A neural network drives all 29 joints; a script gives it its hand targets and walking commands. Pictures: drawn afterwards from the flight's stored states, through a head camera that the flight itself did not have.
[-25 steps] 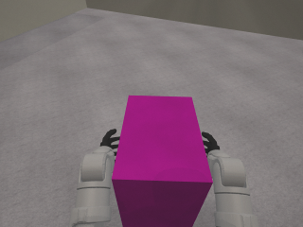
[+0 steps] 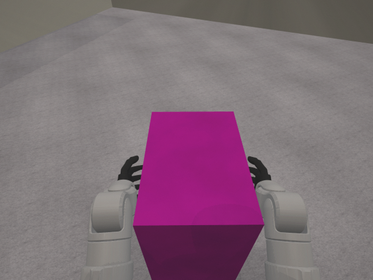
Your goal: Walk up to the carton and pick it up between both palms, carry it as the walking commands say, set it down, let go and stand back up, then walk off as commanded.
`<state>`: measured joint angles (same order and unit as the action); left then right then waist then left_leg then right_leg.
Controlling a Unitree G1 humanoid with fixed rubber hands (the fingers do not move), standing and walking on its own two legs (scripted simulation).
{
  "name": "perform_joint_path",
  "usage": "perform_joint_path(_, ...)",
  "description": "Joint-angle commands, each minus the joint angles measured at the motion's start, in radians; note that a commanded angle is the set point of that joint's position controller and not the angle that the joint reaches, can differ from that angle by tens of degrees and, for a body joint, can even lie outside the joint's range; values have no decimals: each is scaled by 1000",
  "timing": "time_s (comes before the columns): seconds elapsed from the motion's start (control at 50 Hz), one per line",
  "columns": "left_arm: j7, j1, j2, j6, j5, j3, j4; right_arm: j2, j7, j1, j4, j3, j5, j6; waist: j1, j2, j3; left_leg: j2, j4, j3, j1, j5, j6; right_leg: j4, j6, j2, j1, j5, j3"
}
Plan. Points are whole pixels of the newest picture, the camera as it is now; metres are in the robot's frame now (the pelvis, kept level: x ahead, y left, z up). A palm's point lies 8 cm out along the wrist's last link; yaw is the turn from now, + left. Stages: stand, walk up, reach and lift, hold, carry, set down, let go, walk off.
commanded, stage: carry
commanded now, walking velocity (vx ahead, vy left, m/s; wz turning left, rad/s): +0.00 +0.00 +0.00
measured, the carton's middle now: (193, 197) +0.29 +0.00 +0.02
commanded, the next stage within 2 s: hold in 1.42 s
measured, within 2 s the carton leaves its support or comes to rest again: neither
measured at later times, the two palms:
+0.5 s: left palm (129, 190) +0.29 +0.14 +0.06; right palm (258, 191) +0.28 -0.14 +0.06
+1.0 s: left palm (132, 187) +0.30 +0.14 +0.04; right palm (255, 188) +0.30 -0.14 +0.04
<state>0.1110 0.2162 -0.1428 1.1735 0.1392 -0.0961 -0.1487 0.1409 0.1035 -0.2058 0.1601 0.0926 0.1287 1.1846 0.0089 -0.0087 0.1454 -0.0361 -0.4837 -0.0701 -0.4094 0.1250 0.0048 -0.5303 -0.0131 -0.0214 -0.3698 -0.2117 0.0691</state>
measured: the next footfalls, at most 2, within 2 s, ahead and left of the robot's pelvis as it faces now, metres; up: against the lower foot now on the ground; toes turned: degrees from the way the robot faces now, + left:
none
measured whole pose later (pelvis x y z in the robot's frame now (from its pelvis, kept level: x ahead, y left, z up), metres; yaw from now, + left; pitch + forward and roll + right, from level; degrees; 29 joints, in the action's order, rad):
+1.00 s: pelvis +0.03 +0.00 +0.00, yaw +0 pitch +3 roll +0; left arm 0.08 0.14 -0.13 0.75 0.16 -0.09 0.10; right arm 0.13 0.06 -0.13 -0.09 0.09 0.17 0.76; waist 0.01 0.00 0.13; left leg -0.04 -0.52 -0.06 -0.40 0.18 0.00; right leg -0.53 -0.01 -0.02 -0.34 -0.25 0.07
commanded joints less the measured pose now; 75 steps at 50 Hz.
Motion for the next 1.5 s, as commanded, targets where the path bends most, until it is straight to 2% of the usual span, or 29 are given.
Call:
perform_joint_path(0.0, -239, 426, -889, -66, -300, 546, 2, 882, -242, -441, 18, -537, -297, -77, -6, 11, 138, -94, 108, 112, 65, 192, 12, 126, -16, -96, 19, -134, -120)
perform_joint_path(0.1, -235, 422, -879, -150, -290, 548, 10, 875, -237, -425, 4, -530, -276, -160, -9, 13, 170, -95, 85, 107, 88, 157, 15, 123, -18, -95, 26, -114, -122)
perform_joint_path(0.24, -228, 372, -838, -216, -275, 554, -14, 829, -228, -384, 27, -537, -256, -227, -7, 11, 202, -99, 71, 107, 104, 100, 20, 117, -21, -96, 54, -64, -124)
perform_joint_path(0.76, -214, 318, -762, -398, -187, 475, 121, 761, -215, -325, -121, -449, -156, -406, -2, 17, 193, -109, 52, 109, 119, 11, 12, 99, -9, -102, 78, 5, -109)
perform_joint_path(0.96, -206, 292, -725, -469, -160, 449, 146, 728, -208, -299, -142, -430, -131, -476, 0, 14, 199, -109, 37, 107, 128, -24, 12, 90, -7, -106, 93, 34, -106)
perform_joint_path(1.4, -191, 263, -662, -580, -105, 384, 223, 673, -197, -262, -215, -375, -77, -585, 1, 10, 182, -104, 28, 101, 129, -27, 10, 85, -4, -110, 104, 61, -94)
perform_joint_path(1.42, -224, 165, -707, -514, -140, 444, 224, 814, -215, -186, -224, -473, -127, -510, -75, -63, 3, 140, 44, 103, 420, -111, 36, 150, -5, 55, 196, 261, -158)
perform_joint_path(1.44, -239, 229, -700, -530, -139, 465, 204, 821, -208, -236, -185, -481, -116, -527, -60, -44, -1, 136, 78, 116, 367, -84, 41, 171, -4, 50, 255, 274, -165)
perform_joint_path(1.48, -253, 347, -713, -531, -145, 462, 145, 838, -221, -329, -155, -503, -125, -536, -76, -32, 17, 142, 91, 126, 416, -98, 41, 180, -10, 64, 269, 198, -154)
